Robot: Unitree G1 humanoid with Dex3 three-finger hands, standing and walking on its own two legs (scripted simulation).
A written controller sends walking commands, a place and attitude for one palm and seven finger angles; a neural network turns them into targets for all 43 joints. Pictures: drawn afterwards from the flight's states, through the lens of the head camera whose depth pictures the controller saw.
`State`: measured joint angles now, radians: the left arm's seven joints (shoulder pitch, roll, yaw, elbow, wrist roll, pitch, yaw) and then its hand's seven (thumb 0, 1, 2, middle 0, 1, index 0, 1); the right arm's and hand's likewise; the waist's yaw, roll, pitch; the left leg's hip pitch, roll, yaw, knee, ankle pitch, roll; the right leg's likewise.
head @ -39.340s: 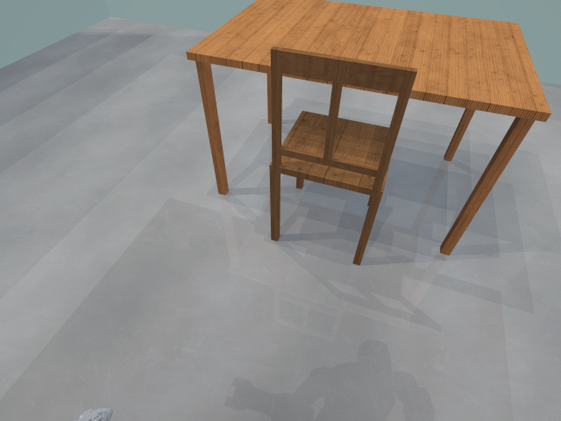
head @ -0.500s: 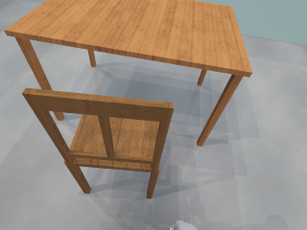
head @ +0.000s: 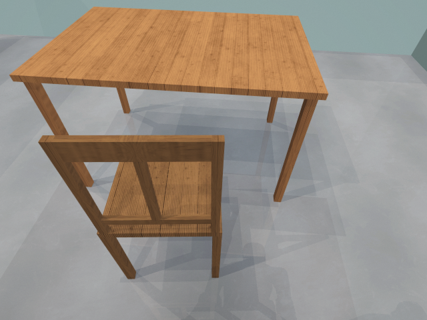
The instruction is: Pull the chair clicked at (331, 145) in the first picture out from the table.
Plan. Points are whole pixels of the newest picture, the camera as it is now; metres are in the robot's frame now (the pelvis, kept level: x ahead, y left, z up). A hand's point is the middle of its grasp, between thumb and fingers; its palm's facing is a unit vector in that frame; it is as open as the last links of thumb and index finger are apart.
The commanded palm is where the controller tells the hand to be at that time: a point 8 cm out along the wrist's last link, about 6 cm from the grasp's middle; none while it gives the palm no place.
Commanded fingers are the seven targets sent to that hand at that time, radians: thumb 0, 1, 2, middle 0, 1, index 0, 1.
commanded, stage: come to a stop and stand still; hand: left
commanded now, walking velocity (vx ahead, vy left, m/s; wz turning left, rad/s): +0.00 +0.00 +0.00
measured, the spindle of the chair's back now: (148, 192) +0.45 +0.20 -0.11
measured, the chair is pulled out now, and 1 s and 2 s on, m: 0.28 0.28 0.28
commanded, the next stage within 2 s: look again from close up in 0.30 s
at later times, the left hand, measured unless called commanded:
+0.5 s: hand out of the picture -0.06 +0.15 -0.18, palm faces +0.04 -0.98 -0.19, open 7.4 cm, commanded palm none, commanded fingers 0.00 0.90 0.90 -0.20 -0.30 -0.20 -0.30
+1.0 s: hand out of the picture +0.05 +0.17 -0.19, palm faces +0.02 -0.98 -0.18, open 7.3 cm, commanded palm none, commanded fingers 0.00 0.90 0.90 -0.20 -0.30 -0.20 -0.30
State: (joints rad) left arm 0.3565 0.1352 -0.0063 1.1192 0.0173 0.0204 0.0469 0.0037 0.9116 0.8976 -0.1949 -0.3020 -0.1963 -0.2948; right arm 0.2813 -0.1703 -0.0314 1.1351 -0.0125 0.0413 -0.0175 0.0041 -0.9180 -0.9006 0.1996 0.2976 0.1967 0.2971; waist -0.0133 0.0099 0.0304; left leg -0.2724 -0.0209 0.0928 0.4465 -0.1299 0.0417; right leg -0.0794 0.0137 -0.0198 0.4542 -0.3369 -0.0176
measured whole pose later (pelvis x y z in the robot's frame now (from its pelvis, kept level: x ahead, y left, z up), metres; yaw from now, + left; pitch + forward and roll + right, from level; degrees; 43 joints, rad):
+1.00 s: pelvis +0.04 +0.00 -0.01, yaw +0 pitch +0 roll +0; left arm 0.30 0.18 -0.01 1.03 0.02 -0.02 0.05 0.01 0.92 0.90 -0.19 -0.30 -0.20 -0.29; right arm 0.21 -0.15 0.01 1.07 -0.01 -0.02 -0.03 0.01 -0.91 -0.90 0.20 0.30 0.20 0.30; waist 0.01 -0.06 0.02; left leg -0.31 -0.02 0.08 0.56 -0.26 0.06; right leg -0.07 0.01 -0.03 0.47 -0.41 -0.02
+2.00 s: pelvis -0.01 -0.03 -0.11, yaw +4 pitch +13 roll -3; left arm 0.49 0.24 0.13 -0.02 -0.26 -0.60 -0.17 0.01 0.41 0.68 -0.14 -0.22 -0.14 -0.22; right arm 0.18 -0.26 0.00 0.52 0.01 -0.23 -0.05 0.01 -0.90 -0.90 0.20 0.30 0.20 0.30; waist 0.04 0.00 -0.15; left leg -1.02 -0.01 -0.05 1.23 -0.44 0.02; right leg -0.87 0.08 -0.16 1.20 -0.57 -0.11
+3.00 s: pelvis +0.00 +0.01 -0.08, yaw +3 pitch +14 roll -4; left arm 0.32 0.29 0.19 0.04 -0.27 -0.45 -0.20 -0.01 -0.49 0.30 -0.06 -0.08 -0.06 -0.08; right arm 0.23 -0.24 0.04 0.53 0.02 -0.13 -0.04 0.01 -0.90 -0.90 0.20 0.30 0.20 0.30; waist -0.02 0.03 -0.15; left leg -0.95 -0.03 -0.01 1.11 -0.42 0.08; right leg -0.80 0.06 -0.11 1.06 -0.52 -0.04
